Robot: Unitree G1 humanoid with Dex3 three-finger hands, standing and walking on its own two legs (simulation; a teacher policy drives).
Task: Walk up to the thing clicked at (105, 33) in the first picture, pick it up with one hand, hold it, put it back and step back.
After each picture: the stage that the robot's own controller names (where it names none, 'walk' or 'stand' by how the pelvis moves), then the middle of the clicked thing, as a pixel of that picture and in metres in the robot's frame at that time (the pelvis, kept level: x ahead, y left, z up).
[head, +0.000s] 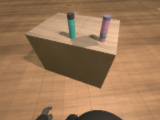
stand; (104, 29) +0.81 -0.09 +0.12
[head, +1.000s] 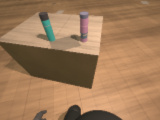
walk; (84, 28) +0.72 +0.13 +0.14
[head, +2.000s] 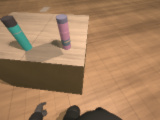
stand; (64, 34) +0.57 +0.23 +0.15
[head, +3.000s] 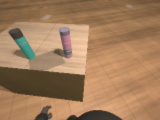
stand; (66, 44) +0.54 +0.22 +0.11
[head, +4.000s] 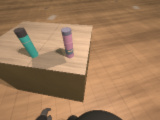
stand; (68, 44) +0.54 +0.21 +0.11
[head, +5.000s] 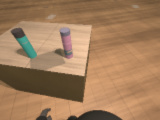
stand; (67, 44) +0.53 +0.22 +0.11
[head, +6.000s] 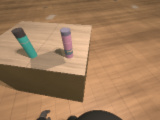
stand; (67, 44) +0.54 +0.22 +0.11
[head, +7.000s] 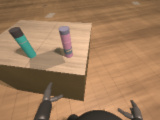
rise first; (66, 43) +0.53 +0.23 +0.12
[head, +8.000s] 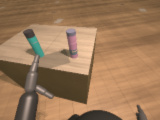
go down; (72, 45) +0.55 +0.22 +0.12
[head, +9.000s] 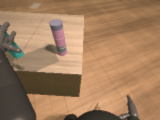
go down; (59, 40) +0.52 +0.21 +0.13
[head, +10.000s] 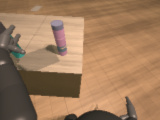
approach; (60, 40) +0.53 +0.21 +0.13
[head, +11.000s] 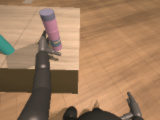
close in; (53, 33) +0.53 +0.23 +0.17
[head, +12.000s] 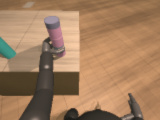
lift; (57, 40) +0.48 +0.20 +0.16
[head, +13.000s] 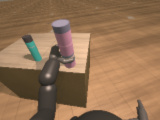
lift; (66, 48) +0.32 +0.14 +0.30
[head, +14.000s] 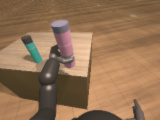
hold; (65, 48) +0.33 +0.15 +0.29
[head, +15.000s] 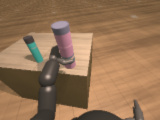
hold; (66, 49) +0.32 +0.15 +0.29
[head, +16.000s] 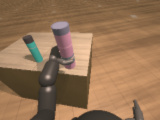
hold; (66, 49) +0.32 +0.15 +0.28
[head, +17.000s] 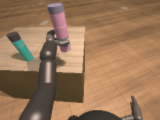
crouch; (61, 31) +0.45 +0.17 +0.30
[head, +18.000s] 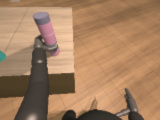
lower; (49, 37) +0.51 +0.21 +0.15
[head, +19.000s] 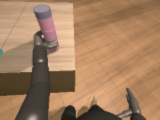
lower; (49, 33) +0.51 +0.21 +0.17
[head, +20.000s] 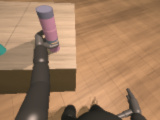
lower; (50, 33) +0.51 +0.21 +0.17
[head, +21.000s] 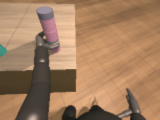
lower; (51, 34) +0.51 +0.21 +0.17
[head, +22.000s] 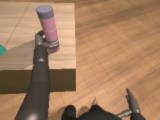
loosen; (50, 33) +0.51 +0.21 +0.17
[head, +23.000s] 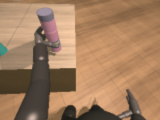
withdraw; (51, 34) +0.51 +0.20 +0.17
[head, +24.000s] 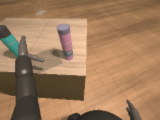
sink last; (66, 44) +0.48 +0.18 +0.15
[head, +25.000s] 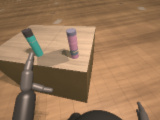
stand; (73, 45) +0.54 +0.20 +0.13
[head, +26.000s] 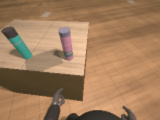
stand; (67, 46) +0.49 +0.20 +0.13
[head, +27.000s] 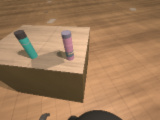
stand; (68, 47) +0.53 +0.21 +0.11
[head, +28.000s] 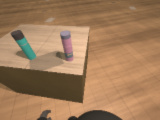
stand; (67, 47) +0.51 +0.21 +0.11
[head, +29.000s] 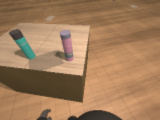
stand; (67, 47) +0.51 +0.21 +0.11
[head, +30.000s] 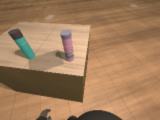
stand; (68, 47) +0.50 +0.20 +0.11
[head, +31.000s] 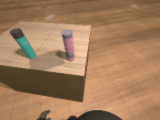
stand; (69, 47) +0.50 +0.20 +0.11
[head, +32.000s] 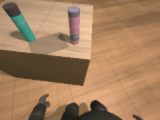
walk; (74, 28) +0.59 +0.15 +0.13
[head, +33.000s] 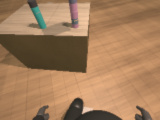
walk; (74, 14) +0.86 +0.24 +0.14
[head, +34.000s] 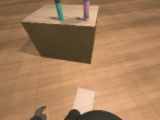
stand; (86, 10) +1.18 +0.16 +0.14
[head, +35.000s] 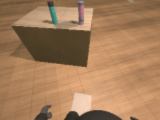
stand; (81, 14) +1.11 +0.18 +0.12
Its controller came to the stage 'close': yes
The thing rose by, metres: 0.20
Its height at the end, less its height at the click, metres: +0.00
